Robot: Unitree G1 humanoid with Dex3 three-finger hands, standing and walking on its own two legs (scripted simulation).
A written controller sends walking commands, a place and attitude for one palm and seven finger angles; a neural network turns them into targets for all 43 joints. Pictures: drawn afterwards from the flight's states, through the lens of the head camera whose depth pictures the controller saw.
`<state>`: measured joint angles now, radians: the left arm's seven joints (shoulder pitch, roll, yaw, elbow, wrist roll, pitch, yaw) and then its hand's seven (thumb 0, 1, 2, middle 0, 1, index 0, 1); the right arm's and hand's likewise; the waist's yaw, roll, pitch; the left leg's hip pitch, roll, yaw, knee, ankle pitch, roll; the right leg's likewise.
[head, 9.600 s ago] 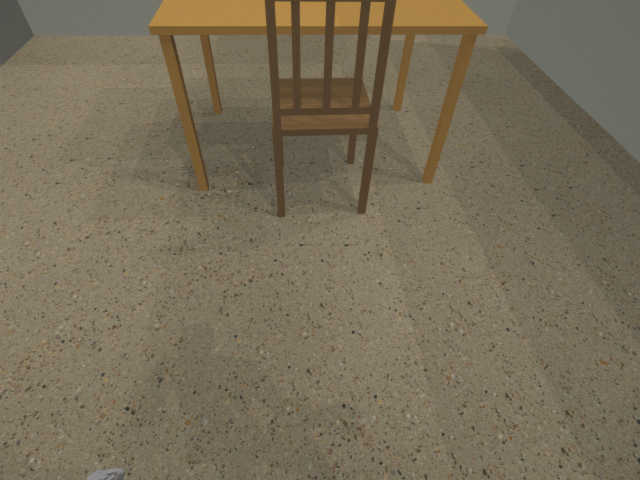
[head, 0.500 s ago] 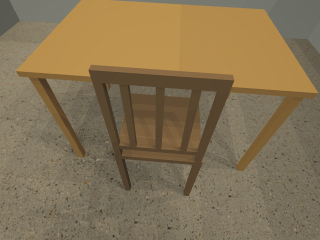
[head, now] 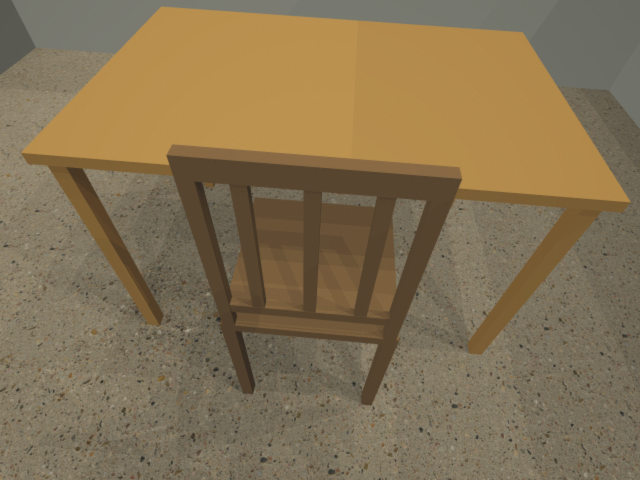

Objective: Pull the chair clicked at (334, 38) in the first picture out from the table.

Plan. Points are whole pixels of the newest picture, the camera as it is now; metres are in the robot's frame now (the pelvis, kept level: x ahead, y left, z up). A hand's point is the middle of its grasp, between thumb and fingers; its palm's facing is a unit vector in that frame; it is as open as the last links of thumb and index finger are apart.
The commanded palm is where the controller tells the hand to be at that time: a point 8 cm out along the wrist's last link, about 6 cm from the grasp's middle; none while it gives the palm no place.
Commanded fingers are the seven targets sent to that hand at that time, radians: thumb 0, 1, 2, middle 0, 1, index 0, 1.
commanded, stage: look again from close up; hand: left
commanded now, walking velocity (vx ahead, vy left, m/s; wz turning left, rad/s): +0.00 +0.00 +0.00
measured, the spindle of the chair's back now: (311, 258) +0.48 +0.05 -0.06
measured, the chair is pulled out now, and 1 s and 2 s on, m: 0.00 0.00 0.00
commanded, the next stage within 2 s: raise the hand toward the chair's back in 0.28 s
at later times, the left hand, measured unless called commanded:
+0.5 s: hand out of the picture +0.10 +0.18 -0.10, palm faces +0.21 -0.96 -0.18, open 7.5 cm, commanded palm +0.10 +0.22 -0.07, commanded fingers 0.00 0.74 0.83 -0.18 -0.27 -0.18 -0.27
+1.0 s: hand out of the picture +0.12 +0.16 -0.06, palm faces +0.00 -1.00 -0.05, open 11.0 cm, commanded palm +0.11 +0.22 -0.06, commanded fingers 0.00 0.15 0.58 -0.13 -0.18 -0.13 -0.18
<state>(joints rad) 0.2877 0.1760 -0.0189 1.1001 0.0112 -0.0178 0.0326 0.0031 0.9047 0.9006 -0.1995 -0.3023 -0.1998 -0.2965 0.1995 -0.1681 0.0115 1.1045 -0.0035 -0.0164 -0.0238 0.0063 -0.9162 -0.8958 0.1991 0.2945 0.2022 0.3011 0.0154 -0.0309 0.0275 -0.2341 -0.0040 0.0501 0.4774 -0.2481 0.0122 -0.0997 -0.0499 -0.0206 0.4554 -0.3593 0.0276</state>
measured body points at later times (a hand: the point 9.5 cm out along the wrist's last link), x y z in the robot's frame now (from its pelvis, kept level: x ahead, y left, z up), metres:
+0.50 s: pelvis -0.01 -0.01 +0.00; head +0.02 -0.02 +0.45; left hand +0.09 +0.23 -0.09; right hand +0.06 -0.25 -0.14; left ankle +0.00 +0.11 -0.74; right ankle -0.07 -0.13 -0.74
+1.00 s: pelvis -0.08 -0.04 -0.11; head -0.03 -0.02 +0.34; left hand +0.12 +0.21 -0.06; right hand +0.15 -0.25 -0.17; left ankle +0.00 +0.11 -0.74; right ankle -0.07 -0.13 -0.74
